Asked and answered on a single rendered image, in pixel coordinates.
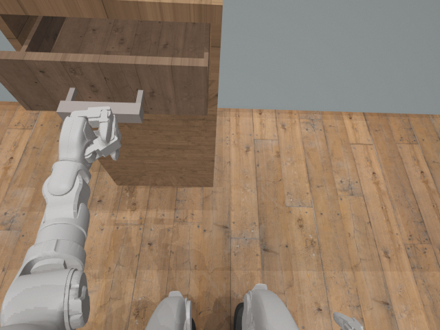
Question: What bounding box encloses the handle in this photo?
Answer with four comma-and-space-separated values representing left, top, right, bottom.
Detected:
56, 87, 144, 123

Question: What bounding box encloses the robot right thigh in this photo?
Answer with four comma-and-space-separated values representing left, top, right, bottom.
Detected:
244, 289, 299, 330

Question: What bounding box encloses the robot left shin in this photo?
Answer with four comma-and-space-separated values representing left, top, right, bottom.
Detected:
168, 291, 183, 297

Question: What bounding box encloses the cabinet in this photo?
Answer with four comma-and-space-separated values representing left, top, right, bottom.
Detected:
0, 0, 223, 187

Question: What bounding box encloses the robot right hand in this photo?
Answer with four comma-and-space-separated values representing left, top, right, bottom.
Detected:
333, 312, 363, 330

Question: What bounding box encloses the drawer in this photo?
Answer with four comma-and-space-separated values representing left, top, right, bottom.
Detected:
0, 16, 210, 116

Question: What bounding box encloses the robot left forearm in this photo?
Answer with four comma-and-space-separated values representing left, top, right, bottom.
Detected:
0, 160, 91, 327

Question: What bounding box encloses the robot left upper arm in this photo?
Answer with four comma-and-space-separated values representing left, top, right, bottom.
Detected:
0, 268, 90, 330

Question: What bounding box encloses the robot left hand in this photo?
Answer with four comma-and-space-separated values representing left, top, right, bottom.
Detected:
58, 107, 122, 170

